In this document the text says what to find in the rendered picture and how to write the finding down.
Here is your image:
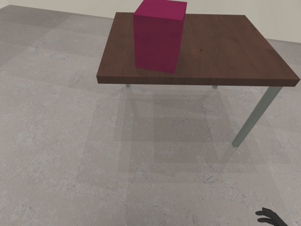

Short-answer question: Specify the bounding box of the robot right hand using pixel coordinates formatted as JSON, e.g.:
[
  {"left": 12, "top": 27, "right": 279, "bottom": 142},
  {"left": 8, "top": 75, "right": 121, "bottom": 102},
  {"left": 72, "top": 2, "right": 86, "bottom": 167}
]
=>
[{"left": 255, "top": 208, "right": 288, "bottom": 226}]

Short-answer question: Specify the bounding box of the carton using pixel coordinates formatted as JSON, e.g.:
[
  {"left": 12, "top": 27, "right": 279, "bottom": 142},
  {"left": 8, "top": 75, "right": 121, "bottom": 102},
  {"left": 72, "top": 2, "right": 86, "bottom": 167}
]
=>
[{"left": 133, "top": 0, "right": 187, "bottom": 73}]

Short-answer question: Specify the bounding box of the table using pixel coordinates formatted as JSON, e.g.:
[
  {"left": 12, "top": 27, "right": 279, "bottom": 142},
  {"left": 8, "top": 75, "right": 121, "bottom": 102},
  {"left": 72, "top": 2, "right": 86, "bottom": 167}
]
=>
[{"left": 96, "top": 12, "right": 300, "bottom": 147}]

